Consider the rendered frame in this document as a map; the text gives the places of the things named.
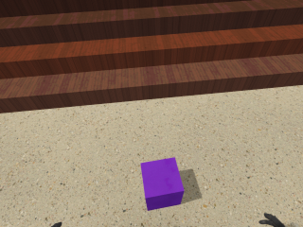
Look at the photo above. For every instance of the right robot hand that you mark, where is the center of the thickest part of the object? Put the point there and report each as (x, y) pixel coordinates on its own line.
(271, 220)

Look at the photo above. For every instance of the carton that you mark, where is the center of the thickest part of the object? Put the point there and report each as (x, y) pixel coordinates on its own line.
(162, 183)

